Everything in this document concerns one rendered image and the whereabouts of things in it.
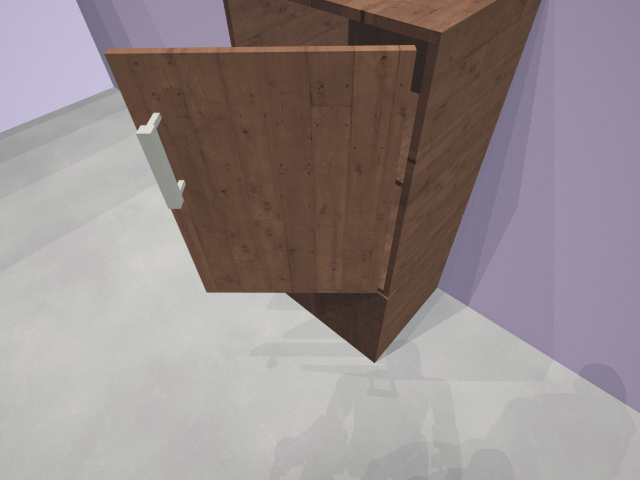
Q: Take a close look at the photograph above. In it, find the handle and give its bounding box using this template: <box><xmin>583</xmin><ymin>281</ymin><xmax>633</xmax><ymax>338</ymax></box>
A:
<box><xmin>136</xmin><ymin>113</ymin><xmax>186</xmax><ymax>209</ymax></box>

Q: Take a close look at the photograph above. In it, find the cupboard door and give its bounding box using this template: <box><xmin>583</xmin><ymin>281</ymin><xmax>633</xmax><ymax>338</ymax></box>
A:
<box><xmin>104</xmin><ymin>45</ymin><xmax>417</xmax><ymax>293</ymax></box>

